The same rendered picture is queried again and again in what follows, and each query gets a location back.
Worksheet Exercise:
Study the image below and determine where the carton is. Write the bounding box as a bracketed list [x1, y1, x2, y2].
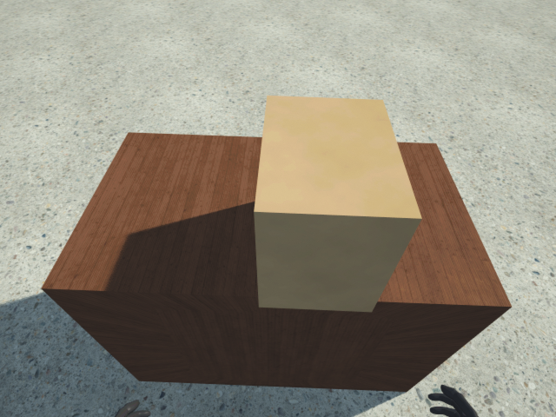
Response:
[254, 96, 422, 312]

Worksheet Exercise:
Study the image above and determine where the pedestal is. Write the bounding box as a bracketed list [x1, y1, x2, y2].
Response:
[42, 132, 512, 392]

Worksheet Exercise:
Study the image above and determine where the robot right hand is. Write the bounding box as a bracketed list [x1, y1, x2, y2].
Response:
[428, 385, 479, 417]

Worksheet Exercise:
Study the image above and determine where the robot left hand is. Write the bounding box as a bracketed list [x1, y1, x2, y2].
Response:
[115, 400, 150, 417]

